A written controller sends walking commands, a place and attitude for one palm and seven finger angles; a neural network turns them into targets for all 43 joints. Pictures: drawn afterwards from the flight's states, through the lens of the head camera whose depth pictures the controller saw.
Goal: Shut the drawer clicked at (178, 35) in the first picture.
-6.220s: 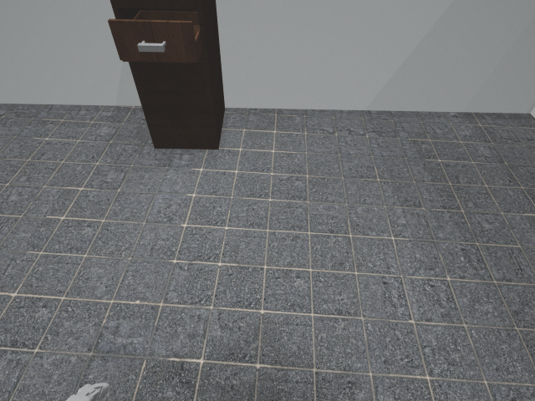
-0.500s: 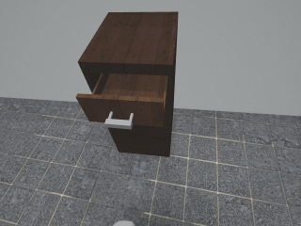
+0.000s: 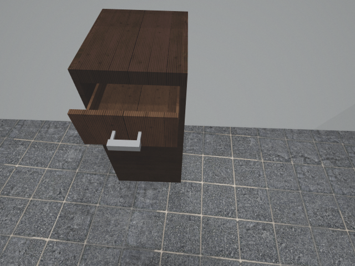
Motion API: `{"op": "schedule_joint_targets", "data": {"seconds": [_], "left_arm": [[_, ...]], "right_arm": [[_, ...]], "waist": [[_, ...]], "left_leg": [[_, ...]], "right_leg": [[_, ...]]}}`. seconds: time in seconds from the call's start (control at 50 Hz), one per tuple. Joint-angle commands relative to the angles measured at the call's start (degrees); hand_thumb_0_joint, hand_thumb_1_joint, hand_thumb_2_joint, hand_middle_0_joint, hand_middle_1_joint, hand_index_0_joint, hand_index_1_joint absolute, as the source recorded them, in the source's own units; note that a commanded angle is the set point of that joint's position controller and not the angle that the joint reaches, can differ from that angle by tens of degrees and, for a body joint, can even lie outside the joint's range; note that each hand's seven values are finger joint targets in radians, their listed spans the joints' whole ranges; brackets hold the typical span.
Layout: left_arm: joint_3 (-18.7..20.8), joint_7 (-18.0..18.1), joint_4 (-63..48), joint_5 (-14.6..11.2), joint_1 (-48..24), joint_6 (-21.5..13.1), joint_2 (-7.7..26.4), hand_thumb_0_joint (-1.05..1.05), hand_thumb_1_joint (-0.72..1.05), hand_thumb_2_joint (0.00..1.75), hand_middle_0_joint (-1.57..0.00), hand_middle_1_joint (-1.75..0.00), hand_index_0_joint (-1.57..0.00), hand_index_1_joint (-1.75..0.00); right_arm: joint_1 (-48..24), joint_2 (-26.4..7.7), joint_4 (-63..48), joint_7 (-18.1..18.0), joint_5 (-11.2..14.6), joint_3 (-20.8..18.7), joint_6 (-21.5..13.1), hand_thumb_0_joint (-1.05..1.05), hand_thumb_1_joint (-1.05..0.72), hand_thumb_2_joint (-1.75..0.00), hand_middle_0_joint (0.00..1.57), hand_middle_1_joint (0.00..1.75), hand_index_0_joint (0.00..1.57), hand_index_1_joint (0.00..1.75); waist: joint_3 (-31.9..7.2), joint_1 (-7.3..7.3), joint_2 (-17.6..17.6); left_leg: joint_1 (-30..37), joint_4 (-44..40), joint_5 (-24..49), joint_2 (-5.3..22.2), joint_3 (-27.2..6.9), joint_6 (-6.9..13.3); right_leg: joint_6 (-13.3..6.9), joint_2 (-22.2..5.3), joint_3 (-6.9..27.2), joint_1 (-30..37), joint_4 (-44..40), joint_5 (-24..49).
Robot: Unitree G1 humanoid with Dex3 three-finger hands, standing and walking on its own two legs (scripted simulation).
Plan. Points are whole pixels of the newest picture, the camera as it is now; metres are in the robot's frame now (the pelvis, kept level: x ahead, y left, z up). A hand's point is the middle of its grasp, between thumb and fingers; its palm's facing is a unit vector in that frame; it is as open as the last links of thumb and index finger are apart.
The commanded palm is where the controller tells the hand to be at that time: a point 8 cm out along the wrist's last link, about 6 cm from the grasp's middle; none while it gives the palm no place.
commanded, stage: come to a stop and stand still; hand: left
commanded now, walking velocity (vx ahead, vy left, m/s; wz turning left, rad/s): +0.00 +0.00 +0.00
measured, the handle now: (125, 139) +0.49 +0.18 -0.09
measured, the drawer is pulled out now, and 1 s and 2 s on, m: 0.14 0.14 0.14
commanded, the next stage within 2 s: look again from close up in 0.52 s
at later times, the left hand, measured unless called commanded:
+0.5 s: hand out of the picture +0.00 +0.14 -0.17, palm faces +0.08 -0.98 -0.20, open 7.3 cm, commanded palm none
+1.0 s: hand out of the picture +0.01 +0.18 -0.18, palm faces +0.05 -0.98 -0.19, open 7.4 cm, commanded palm none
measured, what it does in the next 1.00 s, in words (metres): stands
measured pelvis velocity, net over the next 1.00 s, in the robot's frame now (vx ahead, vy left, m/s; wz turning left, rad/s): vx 0.01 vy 0.01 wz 0.02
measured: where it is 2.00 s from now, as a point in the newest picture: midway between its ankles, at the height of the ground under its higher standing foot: outside the picture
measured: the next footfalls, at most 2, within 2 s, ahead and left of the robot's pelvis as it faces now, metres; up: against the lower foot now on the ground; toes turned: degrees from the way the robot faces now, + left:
none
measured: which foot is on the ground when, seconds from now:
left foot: down 0.00-1.00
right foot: down 0.00-1.00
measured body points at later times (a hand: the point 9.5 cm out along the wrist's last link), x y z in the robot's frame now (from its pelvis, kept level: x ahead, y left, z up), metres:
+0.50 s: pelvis +0.01 -0.03 +0.01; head +0.02 -0.04 +0.46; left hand +0.00 +0.19 -0.15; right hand +0.02 -0.25 -0.16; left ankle -0.01 +0.12 -0.74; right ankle -0.02 -0.10 -0.74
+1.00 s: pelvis +0.01 +0.01 +0.00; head +0.00 +0.00 +0.45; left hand +0.01 +0.23 -0.16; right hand +0.01 -0.21 -0.16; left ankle -0.02 +0.10 -0.74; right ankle -0.02 -0.10 -0.74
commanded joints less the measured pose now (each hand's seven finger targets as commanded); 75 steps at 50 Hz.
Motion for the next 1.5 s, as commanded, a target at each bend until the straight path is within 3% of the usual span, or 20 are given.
{"op": "schedule_joint_targets", "data": {"seconds": [0.0, 0.04, 0.12, 0.2, 0.26, 0.58, 0.6, 0.64, 0.7, 0.8, 0.96, 1.18, 1.2, 1.22, 1.24, 1.26, 1.28, 1.34, 1.42, 1.48], "left_arm": [[1.1, 1.8, 0.3, 0.1, 7.0, -2.3, 8.3, 0.0, 0.9, 0.9, -0.2, -0.3, -0.2, -0.3], [0.8, 2.1, 0.1, 0.3, 4.9, -2.3, 6.7, 0.0, 0.9, 0.9, -0.2, -0.3, -0.2, -0.3], [-0.2, 2.6, 0.1, 0.0, 1.3, -2.3, 4.0, 0.0, 0.9, 0.9, -0.2, -0.3, -0.2, -0.3], [-0.8, 2.4, -0.3, -0.7, -0.2, -1.7, 2.4, 0.0, 0.9, 0.9, -0.2, -0.3, -0.2, -0.3], [-0.7, 2.5, -0.1, -0.2, 0.4, -1.1, 2.7, 0.0, 0.9, 0.9, -0.2, -0.3, -0.2, -0.3], [-1.5, 2.8, 2.0, -0.2, 6.8, -2.5, 2.8, 0.0, 0.9, 0.9, -0.2, -0.3, -0.2, -0.3], [-1.4, 5.2, 3.3, 1.0, 12.8, -4.7, 4.1, 0.0, 0.9, 0.9, -0.2, -0.3, -0.2, -0.3], [-1.3, 4.3, -0.2, 1.1, 10.1, -5.1, 5.1, 0.0, 0.9, 0.9, -0.2, -0.3, -0.2, -0.3], [-1.4, 3.8, -1.9, 1.0, 7.7, -4.9, 4.3, 0.0, 0.9, 0.9, -0.2, -0.3, -0.2, -0.3], [-2.1, 3.2, -1.9, 0.3, 8.9, -3.5, 1.3, 0.0, 0.9, 0.9, -0.2, -0.3, -0.2, -0.3], [-2.3, 2.5, -1.9, 0.4, 8.0, -2.3, 2.3, 0.0, 0.9, 0.9, -0.2, -0.3, -0.2, -0.3], [-2.3, 2.4, -1.5, 0.2, 7.5, -2.1, 2.6, 0.0, 0.9, 0.9, -0.2, -0.3, -0.2, -0.3], [-2.4, 4.7, -0.2, 0.7, 10.9, -3.1, 4.4, 0.0, 0.9, 0.9, -0.2, -0.3, -0.2, -0.3], [6.3, 4.3, -91.2, -10.7, -31.4, -15.1, 18.7, 0.0, 0.9, 0.9, -0.22, -0.32, -0.22, -0.32], [4.1, 5.8, -75.7, -6.0, -5.4, -11.4, 13.0, 0.0, 0.9, 0.9, -0.24, -0.34, -0.24, -0.34], [0.6, 8.5, -69.8, -7.4, -3.7, -8.2, 7.3, 0.0, 0.9, 0.9, -0.26, -0.37, -0.26, -0.37], [-7.5, 7.7, -57.0, -7.6, 12.9, -2.6, -6.9, 0.0, 0.9, 0.9, -0.28, -0.39, -0.28, -0.39], [-6.3, 4.3, -65.9, -8.0, 4.6, -8.7, -3.8, 0.0, 0.9, 0.9, -0.34, -0.45, -0.34, -0.45], [-2.9, -5.7, -53.2, -10.0, 23.9, -20.4, -6.8, 0.0, 0.9, 0.9, -0.42, -0.54, -0.42, -0.54], [4.6, -15.2, -54.2, -12.1, 25.4, -31.1, 0.0, 0.0, 0.9, 0.9, -0.48, -0.6, -0.48, -0.6]], "right_arm": [[1.5, -3.3, -2.2, 0.0, 0.8, -0.1, -1.0, 0.0, -0.9, -0.9, 0.2, 0.3, 0.2, 0.3], [0.3, -3.1, -1.8, -0.3, 0.3, -0.3, 0.2, 0.0, -0.9, -0.9, 0.2, 0.3, 0.2, 0.3], [1.5, -1.8, 0.7, -0.2, 0.5, 0.2, 0.3, 0.0, -0.9, -0.9, 0.2, 0.3, 0.2, 0.3], [2.5, -3.0, 2.5, -0.1, 0.2, 0.5, -0.2, 0.0, -0.9, -0.9, 0.2, 0.3, 0.2, 0.3], [-0.2, -3.8, 2.0, 0.1, 0.2, 0.5, 0.0, 0.0, -0.9, -0.9, 0.2, 0.3, 0.2, 0.3], [-1.5, -4.4, 1.3, -0.1, 0.5, 1.2, -0.2, 0.0, -0.9, -0.9, 0.2, 0.3, 0.2, 0.3], [-7.2, -5.7, -2.9, 0.8, 0.8, 0.9, -1.6, 0.0, -0.9, -0.9, 0.2, 0.3, 0.2, 0.3], [-3.0, -3.1, -5.1, 1.1, 0.5, 0.6, -0.6, 0.0, -0.9, -0.9, 0.2, 0.3, 0.2, 0.3], [0.7, -2.0, -5.2, 1.5, 0.5, 1.1, -1.0, 0.0, -0.9, -0.9, 0.2, 0.3, 0.2, 0.3], [1.9, -5.1, -4.3, 0.8, 0.0, 1.5, -2.1, 0.0, -0.9, -0.9, 0.2, 0.3, 0.2, 0.3], [1.2, -5.3, -3.8, 0.8, 0.1, 2.3, -1.9, 0.0, -0.9, -0.9, 0.2, 0.3, 0.2, 0.3], [2.6, -5.6, -2.1, 0.6, 0.2, 2.4, -2.4, 0.0, -0.9, -0.9, 0.2, 0.3, 0.2, 0.3], [-4.5, -7.8, -6.4, 1.2, 1.1, 1.7, -2.3, 0.0, -0.9, -0.9, 0.2, 0.3, 0.2, 0.3], [-2.2, -17.4, -25.6, -1.1, 3.3, -0.7, -11.5, 0.0, -0.9, -0.9, 0.2, 0.3, 0.2, 0.3], [-6.9, -11.1, -21.6, -2.7, 2.7, 2.1, -17.3, 0.0, -0.9, -0.9, 0.2, 0.3, 0.2, 0.3], [-6.1, -10.9, -17.8, -2.7, 2.9, 0.8, -19.2, 0.0, -0.9, -0.9, 0.2, 0.3, 0.2, 0.3], [-4.1, -8.9, -16.9, -1.7, 3.5, 0.8, -19.3, 0.0, -0.9, -0.9, 0.2, 0.3, 0.2, 0.3], [-5.1, -13.2, -24.0, -1.3, 2.2, -1.4, -20.9, 0.0, -0.9, -0.9, 0.2, 0.3, 0.2, 0.3], [-8.4, -12.6, -31.7, 1.2, 1.1, -3.3, -19.8, 0.0, -0.9, -0.9, 0.2, 0.3, 0.2, 0.3], [-12.0, -13.1, -37.3, 3.8, 0.8, -4.4, -17.8, 0.0, -0.9, -0.9, 0.2, 0.3, 0.2, 0.3]], "waist": [[-6.9, 2.48, -7.3], [-3.9, 2.42, -12.3], [-1.0, 0.99, -6.1], [2.4, 0.62, 1.3], [5.9, 1.58, 4.6], [0.5, 1.5, 0.8], [3.2, 4.43, -3.9], [-0.4, 0.61, 2.3], [-5.3, -0.41, -3.5], [-1.0, 1.38, 4.7], [5.0, 2.29, 2.0], [0.3, 2.44, 2.1], [4.3, 4.47, -2.4], [-27.2, -4.24, 8.8], [-26.2, 1.9, 16.9], [-21.1, -0.08, 13.5], [-12.9, -0.66, 9.1], [-4.1, -2.58, -1.9], [-6.8, 3.47, -17.5], [-10.7, 6.3, -6.3]], "left_leg": [[-10.9, 6.2, -6.0, 1.6, 0.8, 0.8], [-9.4, 13.0, -11.8, 2.3, -1.0, 1.0], [-7.4, 9.0, -4.8, 3.0, -0.4, 0.7], [1.2, -2.1, 15.2, 5.5, -2.8, 1.7], [-1.7, -4.0, 9.9, 5.9, -2.5, 2.0], [3.8, -4.4, 13.4, 5.2, -0.5, 1.9], [-7.2, 11.7, 5.4, 3.6, 3.2, 0.7], [-8.4, 15.5, -4.5, 1.8, -0.9, 3.1], [-4.0, 7.3, 0.1, 1.0, 0.2, 2.7], [-3.1, 1.8, 17.0, 5.4, -3.9, 5.0], [-7.3, -3.8, 6.8, 4.3, -5.3, 5.8], [-3.6, -4.0, 13.1, 4.4, -5.3, 6.3], [-8.2, 7.3, 16.7, 4.7, -3.6, 4.0], [9.7, 1.2, 25.3, -1.1, -3.6, 4.0], [15.2, 0.3, 36.8, 2.0, -3.2, 2.9], [9.4, -0.1, 33.2, 2.0, -3.2, 0.8], [5.2, -0.6, 29.7, 2.3, -4.5, 1.8], [-6.7, 6.2, 15.2, -0.2, -5.8, 2.7], [-20.7, 15.6, 10.2, -1.4, -3.9, 2.1], [-25.7, 21.6, 9.6, -3.3, -1.5, 0.6]], "right_leg": [[-5.2, -15.0, 10.3, 16.9, -8.4, 32.8], [-8.2, -14.1, 10.1, 10.6, -10.0, 35.0], [-8.3, -11.5, 5.2, 9.8, -7.2, 39.0], [-3.4, -5.5, 2.7, 0.6, -7.8, 15.8], [-2.0, -4.0, 3.6, 0.3, -11.3, 4.9], [-1.7, -5.1, 4.5, 4.6, -12.1, 17.6], [4.2, -10.4, 10.4, 5.1, -10.2, 50.4], [-1.4, -12.0, 8.5, 6.6, -8.3, 46.4], [-6.4, -8.9, 5.5, 6.3, -6.5, 28.4], [-3.4, -3.1, 3.2, 1.9, -2.9, 9.3], [-2.6, -2.9, 3.0, 0.9, -4.4, 1.0], [-2.1, -3.5, 2.2, 3.4, -3.2, 4.3], [-1.4, -7.0, 6.2, -0.2, -6.8, 21.6], [-2.2, -0.8, 0.8, 4.0, -0.4, 22.6], [-2.7, 0.9, -0.8, 0.6, 4.1, 10.5], [-1.7, 1.2, -2.7, -3.7, 5.9, 2.6], [-0.9, 0.8, -3.1, -8.4, 5.6, -0.5], [-0.9, 1.0, -4.7, -12.4, 3.1, 2.6], [-1.4, 2.2, -5.9, -19.4, 13.2, 2.0], [-3.0, 1.6, -4.1, -19.7, 20.5, 6.1]]}}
